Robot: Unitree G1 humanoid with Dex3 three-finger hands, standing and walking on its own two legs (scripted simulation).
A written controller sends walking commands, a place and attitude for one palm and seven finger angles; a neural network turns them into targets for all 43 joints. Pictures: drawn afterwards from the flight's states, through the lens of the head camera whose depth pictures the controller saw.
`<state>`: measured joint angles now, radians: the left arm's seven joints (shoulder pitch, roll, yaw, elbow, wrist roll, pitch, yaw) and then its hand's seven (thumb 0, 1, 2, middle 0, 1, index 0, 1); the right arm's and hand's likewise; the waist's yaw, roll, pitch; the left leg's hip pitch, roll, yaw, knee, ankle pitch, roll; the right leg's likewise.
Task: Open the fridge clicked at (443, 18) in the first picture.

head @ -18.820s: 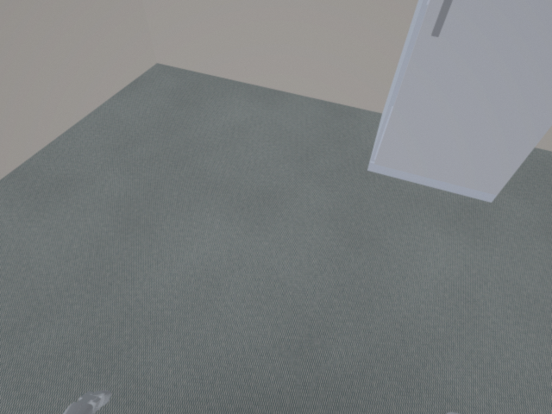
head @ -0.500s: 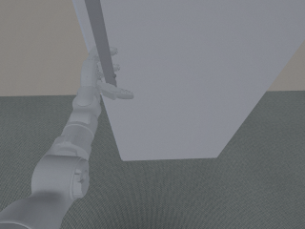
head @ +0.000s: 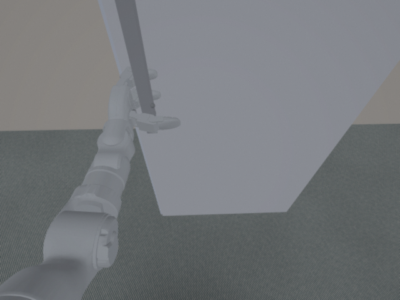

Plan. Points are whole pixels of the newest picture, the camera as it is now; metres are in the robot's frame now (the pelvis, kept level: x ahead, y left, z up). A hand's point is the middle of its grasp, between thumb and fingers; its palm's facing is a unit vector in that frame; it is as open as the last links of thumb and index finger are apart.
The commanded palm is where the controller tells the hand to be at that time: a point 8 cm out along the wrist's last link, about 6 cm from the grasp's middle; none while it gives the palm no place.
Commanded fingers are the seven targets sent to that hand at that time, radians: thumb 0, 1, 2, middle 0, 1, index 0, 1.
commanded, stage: grip the handle and tug to test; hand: left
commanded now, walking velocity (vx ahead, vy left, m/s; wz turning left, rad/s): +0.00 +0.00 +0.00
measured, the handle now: (133, 25) +0.53 +0.10 +0.27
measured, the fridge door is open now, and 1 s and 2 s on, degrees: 0 0 9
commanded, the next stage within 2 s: pull the door a little, standing still in 1.18 s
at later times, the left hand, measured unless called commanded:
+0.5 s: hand (153, 105) +0.47 +0.08 +0.13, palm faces -0.03 -1.00 +0.00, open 6.0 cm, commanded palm +0.44 +0.13 +0.13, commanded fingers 0.00 0.90 0.90 -0.45 -1.40 -0.45 -1.40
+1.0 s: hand (153, 105) +0.47 +0.08 +0.13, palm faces -0.03 -1.00 +0.00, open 6.0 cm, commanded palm +0.43 +0.13 +0.13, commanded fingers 0.00 0.90 0.90 -0.45 -1.40 -0.45 -1.40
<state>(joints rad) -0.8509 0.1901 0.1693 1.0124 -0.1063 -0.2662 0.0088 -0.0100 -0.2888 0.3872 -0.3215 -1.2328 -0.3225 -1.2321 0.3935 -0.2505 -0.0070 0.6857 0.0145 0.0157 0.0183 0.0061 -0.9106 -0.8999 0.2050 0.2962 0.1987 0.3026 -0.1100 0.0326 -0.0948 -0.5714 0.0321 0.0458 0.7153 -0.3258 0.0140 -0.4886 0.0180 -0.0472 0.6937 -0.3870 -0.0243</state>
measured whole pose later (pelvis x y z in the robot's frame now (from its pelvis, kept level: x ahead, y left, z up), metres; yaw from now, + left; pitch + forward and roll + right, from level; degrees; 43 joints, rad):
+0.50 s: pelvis -0.01 +0.00 +0.00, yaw +0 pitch +11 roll -1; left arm -0.89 0.20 0.16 1.05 -0.10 -0.28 0.03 0.01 0.66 0.81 -0.38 -1.37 -0.37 -1.36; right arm 0.39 -0.25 -0.01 0.69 0.01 0.00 0.01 0.01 -0.91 -0.90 0.21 0.30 0.20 0.30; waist -0.12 0.03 -0.09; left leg -0.59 0.03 0.04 0.72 -0.32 0.01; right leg -0.50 0.02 -0.05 0.70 -0.38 -0.03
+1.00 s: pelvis +0.00 +0.00 +0.00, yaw +0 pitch +10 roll -1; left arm -0.85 0.20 0.18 1.01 -0.11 -0.26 0.02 0.01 0.67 0.80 -0.36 -1.39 -0.35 -1.38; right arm 0.39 -0.25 0.00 0.67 0.02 0.01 0.02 0.01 -0.91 -0.90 0.20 0.30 0.20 0.30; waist -0.12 0.03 -0.09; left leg -0.57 0.04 0.05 0.71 -0.32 0.01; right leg -0.50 0.02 -0.04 0.69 -0.38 -0.03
